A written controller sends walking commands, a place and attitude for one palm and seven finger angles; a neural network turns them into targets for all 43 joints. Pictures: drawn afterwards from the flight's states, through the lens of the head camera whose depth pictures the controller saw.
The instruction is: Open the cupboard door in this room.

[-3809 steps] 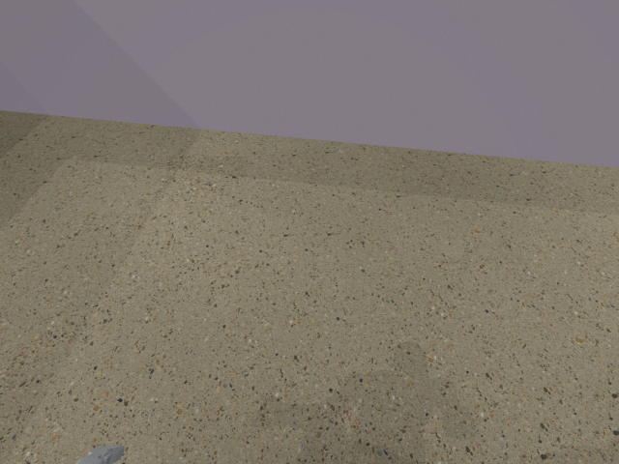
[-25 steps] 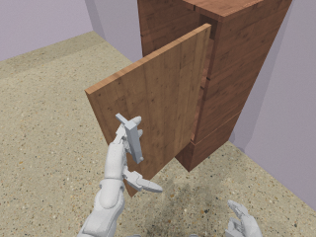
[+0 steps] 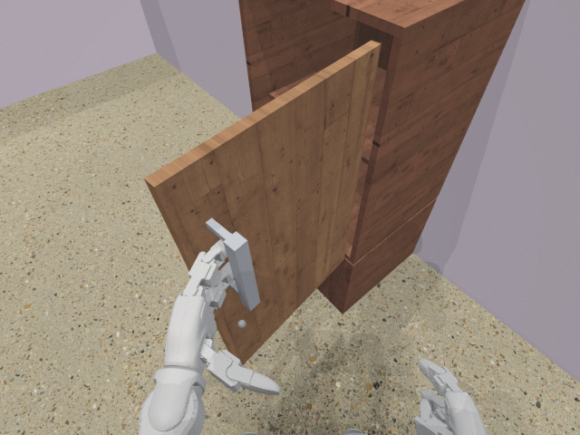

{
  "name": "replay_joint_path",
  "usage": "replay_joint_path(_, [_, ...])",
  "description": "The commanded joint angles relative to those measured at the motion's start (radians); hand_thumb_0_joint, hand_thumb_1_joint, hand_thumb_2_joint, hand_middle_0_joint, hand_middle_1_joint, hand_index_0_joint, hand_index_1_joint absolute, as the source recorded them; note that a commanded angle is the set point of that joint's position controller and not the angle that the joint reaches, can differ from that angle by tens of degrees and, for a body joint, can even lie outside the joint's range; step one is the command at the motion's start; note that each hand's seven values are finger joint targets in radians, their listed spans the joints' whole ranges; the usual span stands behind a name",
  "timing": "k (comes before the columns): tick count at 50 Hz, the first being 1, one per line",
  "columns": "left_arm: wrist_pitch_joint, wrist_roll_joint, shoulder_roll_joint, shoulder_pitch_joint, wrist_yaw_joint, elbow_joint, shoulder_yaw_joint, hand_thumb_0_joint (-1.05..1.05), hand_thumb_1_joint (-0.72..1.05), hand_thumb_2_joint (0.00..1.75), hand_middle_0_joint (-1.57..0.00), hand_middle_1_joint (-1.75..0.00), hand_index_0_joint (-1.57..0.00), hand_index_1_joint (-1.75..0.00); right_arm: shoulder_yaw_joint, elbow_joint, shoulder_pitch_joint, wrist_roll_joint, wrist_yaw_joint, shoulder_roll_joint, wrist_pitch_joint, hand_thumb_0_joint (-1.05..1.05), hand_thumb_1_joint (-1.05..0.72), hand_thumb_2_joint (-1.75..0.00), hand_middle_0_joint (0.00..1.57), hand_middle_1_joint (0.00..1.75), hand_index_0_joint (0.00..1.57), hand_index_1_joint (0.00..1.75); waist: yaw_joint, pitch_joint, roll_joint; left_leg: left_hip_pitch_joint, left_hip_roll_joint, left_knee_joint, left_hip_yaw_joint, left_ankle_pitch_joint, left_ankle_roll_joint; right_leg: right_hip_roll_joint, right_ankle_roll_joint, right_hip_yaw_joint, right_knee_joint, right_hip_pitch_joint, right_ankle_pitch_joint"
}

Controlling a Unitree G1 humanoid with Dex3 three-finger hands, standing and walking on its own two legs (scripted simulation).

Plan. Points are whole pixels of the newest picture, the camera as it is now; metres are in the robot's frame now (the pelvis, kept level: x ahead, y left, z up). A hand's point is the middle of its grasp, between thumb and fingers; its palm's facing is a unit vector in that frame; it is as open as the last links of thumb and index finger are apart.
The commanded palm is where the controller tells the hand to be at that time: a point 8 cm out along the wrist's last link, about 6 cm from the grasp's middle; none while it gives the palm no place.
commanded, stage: slide the hand sideways off the handle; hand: left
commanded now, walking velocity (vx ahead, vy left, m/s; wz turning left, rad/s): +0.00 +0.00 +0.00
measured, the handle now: (234, 267) +0.32 +0.10 +0.06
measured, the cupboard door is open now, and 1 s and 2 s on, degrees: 97 97 97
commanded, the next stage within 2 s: draw the hand back to the body in 0.56 s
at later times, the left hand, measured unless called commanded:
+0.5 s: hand (195, 366) +0.20 +0.12 +0.06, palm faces +0.03 -1.00 -0.04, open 16.2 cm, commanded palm +0.16 +0.19 +0.07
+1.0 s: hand (137, 363) +0.19 +0.17 +0.10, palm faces +0.03 -1.00 -0.05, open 16.3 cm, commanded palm +0.15 +0.23 +0.11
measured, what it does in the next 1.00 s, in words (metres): stands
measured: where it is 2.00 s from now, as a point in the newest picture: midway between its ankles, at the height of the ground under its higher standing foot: outside the picture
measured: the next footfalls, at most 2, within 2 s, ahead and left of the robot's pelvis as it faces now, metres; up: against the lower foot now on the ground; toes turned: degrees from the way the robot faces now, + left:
none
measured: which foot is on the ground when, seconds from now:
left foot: down 0.00-1.00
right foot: down 0.00-1.00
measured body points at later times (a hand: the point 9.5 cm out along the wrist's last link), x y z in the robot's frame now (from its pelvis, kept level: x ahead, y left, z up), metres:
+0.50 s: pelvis +0.01 -0.02 -0.01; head +0.05 -0.03 +0.43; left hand +0.19 +0.18 +0.07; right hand +0.20 -0.24 -0.09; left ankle +0.00 +0.10 -0.69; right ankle +0.03 -0.09 -0.69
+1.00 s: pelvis +0.01 +0.01 +0.00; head +0.02 +0.00 +0.45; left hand +0.18 +0.23 +0.10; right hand +0.19 -0.21 -0.07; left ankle +0.00 +0.10 -0.69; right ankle +0.02 -0.09 -0.69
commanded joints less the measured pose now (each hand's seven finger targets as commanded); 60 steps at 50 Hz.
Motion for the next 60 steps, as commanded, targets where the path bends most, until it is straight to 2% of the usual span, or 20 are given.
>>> replay_joint_path(1, [-0.088,-0.006,0.043,-0.028,-0.008,-0.293,0.063,0.00,-0.50,0.30,-0.15,-0.30,-0.15,-0.30,-0.043,-0.173,-0.076,0.005,-0.007,-0.100,-0.066,0.00,-0.90,-0.90,0.20,0.30,0.20,0.30,0.010,-0.171,-0.069,0.008,-0.008,-0.109,-0.057,0.193,-0.005,-0.009,0.012,0.051,-0.123,0.166,0.218])
replay_joint_path(9, [-0.102,-0.050,0.088,0.099,-0.078,-0.371,0.115,0.00,-0.50,0.30,-0.15,-0.30,-0.15,-0.30,-0.049,-0.187,-0.064,0.010,-0.020,-0.105,-0.087,0.00,-0.90,-0.90,0.20,0.30,0.20,0.30,0.004,-0.193,-0.075,-0.031,-0.016,-0.060,-0.057,0.199,-0.005,-0.012,0.022,0.065,-0.100,0.161,0.250])
replay_joint_path(17, [-0.113,-0.091,0.125,0.253,-0.139,-0.414,0.175,0.00,-0.50,0.30,-0.15,-0.30,-0.15,-0.30,-0.058,-0.200,-0.053,0.019,-0.026,-0.106,-0.099,0.00,-0.90,-0.90,0.20,0.30,0.20,0.30,0.013,-0.201,-0.078,-0.069,-0.018,-0.023,-0.057,0.222,-0.008,-0.018,0.031,0.086,-0.083,0.179,0.309])
replay_joint_path(21, [-0.121,-0.118,0.165,0.290,-0.174,-0.411,0.233,0.00,-0.50,0.30,-0.15,-0.30,-0.15,-0.30,-0.060,-0.199,-0.057,0.023,-0.034,-0.108,-0.098,0.00,-0.90,-0.90,0.20,0.30,0.20,0.30,0.012,-0.175,-0.109,-0.121,-0.020,0.000,-0.059,0.183,-0.009,-0.029,0.041,0.123,-0.101,0.185,0.274])
replay_joint_path(24, [-0.138,-0.143,0.176,0.295,-0.208,-0.417,0.257,0.00,-0.50,0.30,-0.15,-0.30,-0.15,-0.30,-0.062,-0.194,-0.061,0.025,-0.040,-0.109,-0.105,0.00,-0.90,-0.90,0.20,0.30,0.20,0.30,0.007,-0.171,-0.077,-0.137,-0.022,0.020,-0.055,0.156,-0.012,-0.036,0.046,0.141,-0.110,0.163,0.226])
replay_joint_path(26, [-0.148,-0.163,0.191,0.283,-0.233,-0.412,0.272,0.00,-0.50,0.30,-0.15,-0.30,-0.15,-0.30,-0.062,-0.192,-0.062,0.029,-0.045,-0.114,-0.110,0.00,-0.90,-0.90,0.20,0.30,0.20,0.30,-0.002,-0.160,-0.098,-0.158,-0.021,0.038,-0.058,0.139,-0.012,-0.040,0.050,0.161,-0.125,0.155,0.182])
replay_joint_path(28, [-0.162,-0.174,0.176,0.226,-0.254,-0.430,0.242,0.00,-0.50,0.30,-0.15,-0.30,-0.15,-0.30,-0.060,-0.192,-0.064,0.029,-0.048,-0.122,-0.125,0.00,-0.90,-0.90,0.20,0.30,0.20,0.30,-0.015,-0.165,-0.056,-0.150,-0.021,0.045,-0.061,0.128,-0.010,-0.039,0.047,0.153,-0.121,0.120,0.141])
replay_joint_path(32, [-0.155,-0.183,0.187,0.203,-0.272,-0.409,0.240,0.00,-0.50,0.30,-0.15,-0.30,-0.15,-0.30,-0.060,-0.191,-0.059,0.033,-0.055,-0.129,-0.139,0.00,-0.90,-0.90,0.20,0.30,0.20,0.30,-0.015,-0.161,-0.072,-0.148,-0.017,0.042,-0.067,0.109,-0.007,-0.033,0.040,0.137,-0.125,0.092,0.060])
replay_joint_path(34, [-0.140,-0.181,0.220,0.201,-0.263,-0.421,0.274,0.00,-0.50,0.30,-0.15,-0.30,-0.15,-0.30,-0.061,-0.193,-0.060,0.036,-0.058,-0.130,-0.143,0.00,-0.90,-0.90,0.20,0.30,0.20,0.30,0.003,-0.179,-0.036,-0.131,-0.016,0.029,-0.066,0.108,-0.007,-0.028,0.032,0.130,-0.125,0.097,0.029])
replay_joint_path(36, [-0.117,-0.186,0.266,0.222,-0.245,-0.451,0.330,0.00,-0.50,0.30,-0.15,-0.30,-0.15,-0.30,-0.060,-0.195,-0.061,0.039,-0.062,-0.126,-0.140,0.00,-0.90,-0.90,0.20,0.30,0.20,0.30,0.023,-0.213,-0.032,-0.106,-0.016,0.008,-0.067,0.135,-0.005,-0.023,0.027,0.122,-0.126,0.145,0.059])
replay_joint_path(37, [-0.107,-0.189,0.253,0.243,-0.241,-0.463,0.332,0.00,-0.50,0.30,-0.15,-0.30,-0.15,-0.30,-0.057,-0.199,-0.065,0.042,-0.062,-0.118,-0.139,0.00,-0.90,-0.90,0.20,0.30,0.20,0.30,0.031,-0.226,-0.017,-0.087,-0.016,-0.006,-0.066,0.154,-0.006,-0.023,0.027,0.116,-0.124,0.164,0.093])
replay_joint_path(40, [-0.069,-0.202,0.233,0.279,-0.235,-0.472,0.330,0.00,-0.50,0.30,-0.15,-0.30,-0.15,-0.30,-0.052,-0.201,-0.070,0.050,-0.062,-0.112,-0.136,0.00,-0.90,-0.90,0.20,0.30,0.20,0.30,0.035,-0.193,-0.014,-0.049,-0.011,-0.049,-0.071,0.188,-0.008,-0.009,0.026,0.073,-0.121,0.173,0.161])
replay_joint_path(44, [-0.034,-0.213,0.217,0.298,-0.251,-0.484,0.310,0.00,-0.50,0.30,-0.15,-0.30,-0.15,-0.30,-0.047,-0.197,-0.074,0.052,-0.064,-0.118,-0.143,0.00,-0.90,-0.90,0.20,0.30,0.20,0.30,0.021,-0.131,-0.031,-0.015,-0.003,-0.089,-0.082,0.192,-0.008,0.003,0.027,0.039,-0.135,0.157,0.169])
replay_joint_path(46, [-0.018,-0.215,0.245,0.305,-0.259,-0.477,0.341,0.00,-0.50,0.30,-0.15,-0.30,-0.15,-0.30,-0.046,-0.190,-0.078,0.050,-0.067,-0.123,-0.144,0.00,-0.90,-0.90,0.20,0.30,0.20,0.30,0.027,-0.107,-0.046,-0.018,0.000,-0.098,-0.084,0.189,-0.008,0.004,0.025,0.038,-0.147,0.167,0.157])
replay_joint_path(48, [-0.011,-0.219,0.249,0.288,-0.268,-0.507,0.346,0.00,-0.50,0.30,-0.15,-0.30,-0.15,-0.30,-0.042,-0.191,-0.077,0.053,-0.068,-0.125,-0.151,0.00,-0.90,-0.90,0.20,0.30,0.20,0.30,0.025,-0.103,0.003,0.012,0.001,-0.115,-0.086,0.180,-0.011,0.006,0.023,0.027,-0.152,0.155,0.141])
replay_joint_path(51, [-0.005,-0.231,0.267,0.278,-0.271,-0.548,0.372,0.00,-0.50,0.30,-0.15,-0.30,-0.15,-0.30,-0.040,-0.185,-0.078,0.053,-0.071,-0.128,-0.167,0.00,-0.90,-0.90,0.20,0.30,0.20,0.30,0.034,-0.124,0.001,0.053,0.003,-0.133,-0.094,0.211,-0.014,0.011,0.020,0.012,-0.153,0.180,0.169])
replay_joint_path(55, [0.017,-0.240,0.276,0.242,-0.280,-0.563,0.386,0.00,-0.43,0.33,-0.15,-0.30,-0.15,-0.30,-0.032,-0.171,-0.080,0.057,-0.074,-0.130,-0.182,0.00,-0.90,-0.90,0.20,0.30,0.20,0.30,0.032,-0.090,0.013,0.079,0.007,-0.168,-0.108,0.195,-0.023,0.014,0.021,-0.005,-0.170,0.177,0.149])
replay_joint_path(58, [0.051,-0.242,0.286,0.212,-0.290,-0.562,0.394,0.00,-0.32,0.37,-0.16,-0.30,-0.16,-0.30,-0.027,-0.160,-0.087,0.060,-0.078,-0.135,-0.191,0.00,-0.90,-0.90,0.20,0.30,0.20,0.30,0.030,-0.073,0.029,0.100,0.010,-0.187,-0.111,0.188,-0.022,0.013,0.021,-0.006,-0.191,0.188,0.141])
replay_joint_path(59, [0.071,-0.083,0.444,0.171,-0.146,-0.635,0.436,0.00,-0.29,0.39,-0.16,-0.30,-0.16,-0.30,-0.036,-0.155,-0.081,0.039,-0.101,-0.128,-0.177,0.00,-0.90,-0.90,0.20,0.30,0.20,0.30,0.068,-0.097,0.012,0.111,0.024,-0.238,-0.099,0.173,-0.007,-0.013,0.008,0.060,-0.250,0.258,0.134])
replay_joint_path(60, [0.101,-0.069,0.356,0.248,-0.083,-0.600,0.403,0.00,-0.26,0.40,-0.16,-0.30,-0.16,-0.30,-0.028,-0.147,-0.076,0.031,-0.108,-0.106,-0.170,0.00,-0.90,-0.90,0.20,0.30,0.20,0.30,0.049,-0.048,0.011,0.123,0.019,-0.256,-0.092,0.165,-0.009,-0.019,0.009,0.056,-0.283,0.258,0.124])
